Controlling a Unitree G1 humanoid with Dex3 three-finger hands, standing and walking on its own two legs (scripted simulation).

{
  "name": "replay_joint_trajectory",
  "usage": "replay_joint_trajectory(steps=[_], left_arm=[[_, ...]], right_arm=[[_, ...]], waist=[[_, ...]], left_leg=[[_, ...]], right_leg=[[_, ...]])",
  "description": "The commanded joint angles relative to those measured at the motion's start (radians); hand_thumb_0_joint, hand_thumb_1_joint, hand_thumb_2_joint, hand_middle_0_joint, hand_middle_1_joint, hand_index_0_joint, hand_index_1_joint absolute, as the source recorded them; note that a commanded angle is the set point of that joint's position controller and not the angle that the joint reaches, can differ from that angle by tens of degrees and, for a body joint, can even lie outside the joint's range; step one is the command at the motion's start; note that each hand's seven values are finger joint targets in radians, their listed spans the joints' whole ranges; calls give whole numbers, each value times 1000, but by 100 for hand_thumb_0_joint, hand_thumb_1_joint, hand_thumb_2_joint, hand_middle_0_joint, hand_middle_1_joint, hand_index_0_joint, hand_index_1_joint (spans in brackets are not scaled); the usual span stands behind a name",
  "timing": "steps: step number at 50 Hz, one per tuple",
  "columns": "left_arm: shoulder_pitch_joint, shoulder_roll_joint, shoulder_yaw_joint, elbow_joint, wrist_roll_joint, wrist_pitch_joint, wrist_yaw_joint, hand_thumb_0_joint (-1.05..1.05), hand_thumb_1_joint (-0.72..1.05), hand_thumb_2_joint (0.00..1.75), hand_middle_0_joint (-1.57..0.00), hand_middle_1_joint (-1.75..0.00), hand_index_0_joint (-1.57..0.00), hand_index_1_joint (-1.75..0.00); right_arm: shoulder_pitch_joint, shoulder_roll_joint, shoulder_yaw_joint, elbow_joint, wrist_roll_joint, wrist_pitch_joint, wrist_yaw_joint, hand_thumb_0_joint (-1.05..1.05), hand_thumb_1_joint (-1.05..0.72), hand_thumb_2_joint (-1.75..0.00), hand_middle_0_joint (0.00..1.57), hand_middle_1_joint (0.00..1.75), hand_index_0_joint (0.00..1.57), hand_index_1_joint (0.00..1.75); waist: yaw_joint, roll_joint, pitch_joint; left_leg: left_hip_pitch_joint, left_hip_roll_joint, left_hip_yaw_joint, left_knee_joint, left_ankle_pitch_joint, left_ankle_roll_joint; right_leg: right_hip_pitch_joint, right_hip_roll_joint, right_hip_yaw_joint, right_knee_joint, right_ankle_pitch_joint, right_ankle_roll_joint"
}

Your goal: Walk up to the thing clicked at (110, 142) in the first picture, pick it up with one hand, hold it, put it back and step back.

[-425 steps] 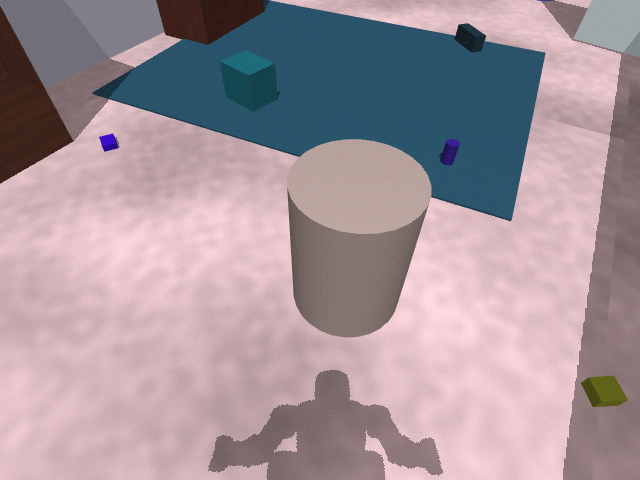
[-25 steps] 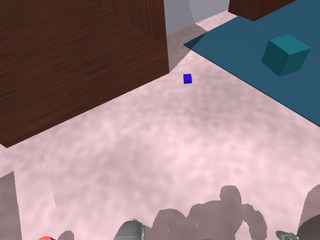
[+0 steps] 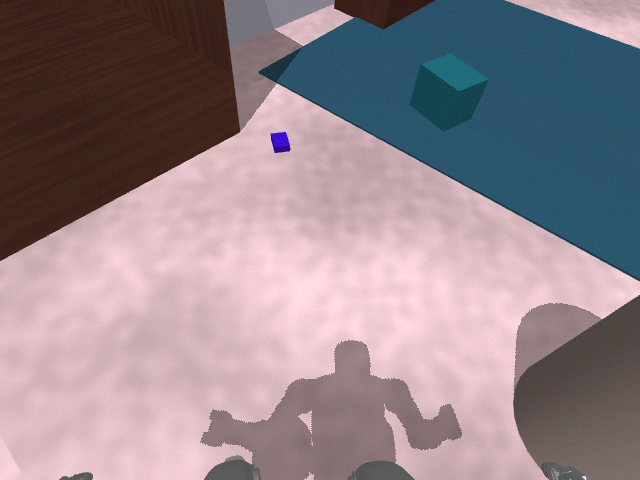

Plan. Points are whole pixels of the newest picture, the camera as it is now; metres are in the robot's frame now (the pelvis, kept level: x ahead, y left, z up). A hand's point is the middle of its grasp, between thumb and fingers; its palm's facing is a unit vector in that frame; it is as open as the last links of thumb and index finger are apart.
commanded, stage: walk up
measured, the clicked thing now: (280, 142) +1.53 +0.09 -0.73
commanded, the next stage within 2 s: stand in 1.48 s
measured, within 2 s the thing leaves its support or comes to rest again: neither
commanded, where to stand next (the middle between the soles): +0.10 +0.00 m, yaw -4 degrees
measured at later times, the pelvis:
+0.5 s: pelvis -0.01 -0.01 +0.01, yaw -7 degrees
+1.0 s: pelvis +0.01 -0.02 +0.02, yaw -6 degrees
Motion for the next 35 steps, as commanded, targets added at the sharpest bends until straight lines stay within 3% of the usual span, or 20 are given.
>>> replay_joint_trajectory(steps=[1, 2, 3, 4, 5, 6, 8, 10, 14, 15, 16, 17, 18, 21, 27, 28, 29, 30, 31, 35], left_arm=[[120, 158, 70, -14, 14, -30, 7, 0, 90, 90, -20, -30, -20, -30], [149, 161, 79, 4, 19, -37, 10, 0, 90, 90, -20, -30, -20, -30], [176, 193, 95, 12, 24, -45, 16, 0, 90, 90, -20, -30, -20, -30], [145, 261, 108, -11, 33, -53, 19, 0, 90, 90, -20, -30, -20, -30], [74, 306, 105, -39, 26, -49, 18, 0, 90, 90, -20, -30, -20, -30], [36, 301, 101, -46, 19, -42, 13, 0, 90, 90, -20, -30, -20, -30], [18, 227, 81, -42, 9, -44, 11, 0, 90, 90, -20, -30, -20, -30], [42, 206, 68, -37, 7, -50, 14, 0, 90, 90, -20, -30, -20, -30], [-37, 200, 53, -55, -8, -31, 0, 0, 90, 90, -20, -30, -20, -30], [-40, 145, 37, -68, -14, -31, -1, 0, 90, 90, -20, -30, -20, -30], [-18, 100, 24, -63, -23, -25, 2, 0, 90, 90, -20, -30, -20, -30], [14, 189, 49, -31, -11, -15, 17, 0, 90, 90, -20, -30, -20, -30], [41, 210, 51, -11, -6, -15, 16, 0, 90, 90, -20, -30, -20, -30], [61, 184, 61, 34, -6, -23, -12, 0, 90, 90, -20, -30, -20, -30], [121, 141, 70, 101, 5, -34, -7, 0, 90, 90, -20, -30, -20, -30], [113, 163, 78, 97, 14, -36, -2, 0, 90, 90, -20, -30, -20, -30], [103, 218, 90, 84, 27, -44, 4, 0, 90, 90, -20, -30, -20, -30], [27, 283, 91, 57, 28, -51, 9, 0, 90, 90, -20, -30, -20, -30], [-53, 298, 90, 44, 23, -46, 9, 0, 90, 90, -20, -30, -20, -30], [-73, 206, 67, 65, 10, -58, 8, 0, 90, 90, -20, -30, -20, -30]], right_arm=[[-8, -291, -89, -65, -2, -14, -21, 0, -90, -90, 20, 30, 20, 30], [-19, -260, -74, -64, 4, -12, -19, 0, -90, -90, 20, 30, 20, 30], [-12, -198, -53, -65, 8, -15, -20, 0, -90, -90, 20, 30, 20, 30], [10, -123, -27, -75, 21, -17, -22, 0, -90, -90, 20, 30, 20, 30], [-93, -186, -46, -81, 17, -13, -42, 0, -90, -90, 20, 30, 20, 30], [-71, -220, -59, -58, 11, -20, -45, 0, -90, -90, 20, 30, 20, 30], [-36, -217, -57, -19, 23, -33, -36, 0, -90, -90, 20, 30, 20, 30], [-16, -188, -42, 6, 27, -42, -36, 0, -90, -90, 20, 30, 20, 30], [106, -190, -52, 67, 19, -65, -43, 0, -90, -90, 20, 30, 20, 30], [156, -237, -66, 79, 8, -74, -49, 0, -90, -90, 20, 30, 20, 30], [148, -313, -81, 72, 1, -79, -49, 0, -90, -90, 20, 30, 20, 30], [95, -352, -95, 57, 10, -74, -43, 0, -90, -90, 20, 30, 20, 30], [35, -347, -96, 45, 7, -72, -40, 0, -90, -90, 20, 30, 20, 30], [-21, -264, -59, 36, -4, -70, -37, 0, -90, -90, 20, 30, 20, 30], [-78, -207, -34, 37, 10, -26, -15, 0, -90, -90, 20, 30, 20, 30], [-45, -174, -25, 43, 11, -17, -17, 0, -90, -90, 20, 30, 20, 30], [-36, -118, -11, 36, 19, -10, -18, 0, -90, -90, 20, 30, 20, 30], [-57, -129, -15, 45, 18, -2, -24, 0, -90, -90, 20, 30, 20, 30], [-47, -198, -41, 73, 14, 1, -29, 0, -90, -90, 20, 30, 20, 30], [18, -164, -28, 134, 26, -11, -21, 0, -90, -90, 20, 30, 20, 30]], waist=[[39, 194, -160], [67, 169, -161], [86, 63, -178], [71, -187, -145], [82, -125, -92], [63, -130, -62], [34, -89, -41], [40, -124, -90], [-25, -108, -166], [-46, 19, -195], [-37, 198, -187], [-16, 172, -143], [14, 149, -89], [38, 158, -26], [81, 183, -96], [78, 87, -96], [78, -105, -77], [74, -130, -45], [59, -97, 10], [34, -118, -56]], left_leg=[[149, 192, -252, -213, 93, 188], [90, 167, -195, -135, 117, 147], [-9, 126, -146, 5, 125, 94], [-187, 2, -55, 180, -90, 12], [-200, -34, -100, 182, -267, -1], [-98, -12, -115, 208, -302, 3], [-84, -18, -122, 123, -233, 8], [-44, -46, -93, 36, -110, 7], [288, -95, -65, -232, 72, 29], [400, 24, -250, -327, 86, 66], [417, 231, -572, -447, -24, 164], [323, 350, -674, -484, -155, 267], [247, 356, -657, -500, -240, 286], [125, 172, -380, -479, -210, 171], [-42, 56, -180, -318, -287, 85], [-91, 22, -145, -229, -332, 60], [-163, -55, -91, -41, -282, 13], [-128, -110, -147, 83, -228, -1], [-48, -77, -199, 133, -199, -1], [0, -79, -193, 32, -128, 3]], right_leg=[[94, 17, -77, -312, 107, -30], [190, 21, -69, -419, 186, -46], [291, -38, 85, -485, 183, -73], [327, -241, 461, -555, 265, -151], [206, -321, 553, -533, 347, -271], [81, -349, 527, -511, 337, -301], [132, -233, 339, -462, 445, -233], [193, -184, 282, -423, 644, -199], [33, -122, 165, -283, 552, -138], [-70, -77, 114, -146, 450, -80], [-200, 40, 35, 1, 165, -29], [-196, -3, 60, 87, -59, -28], [-174, -42, 74, 100, -46, -30], [-69, -54, 35, -60, 48, -30], [264, 8, -65, -373, 228, -30], [293, -26, 16, -448, 155, -43], [256, -186, 320, -599, -73, -96], [100, -350, 560, -754, -342, -174], [-23, -362, 542, -748, -373, -209], [101, -252, 282, -652, 43, -155]])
